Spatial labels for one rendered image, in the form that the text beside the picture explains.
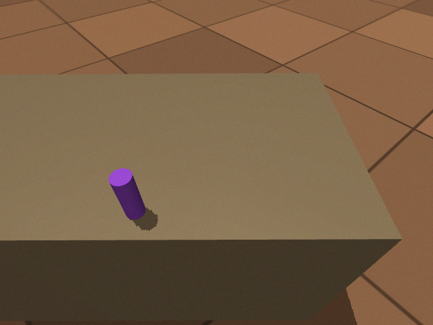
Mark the can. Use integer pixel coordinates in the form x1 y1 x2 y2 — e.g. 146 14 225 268
108 169 145 220

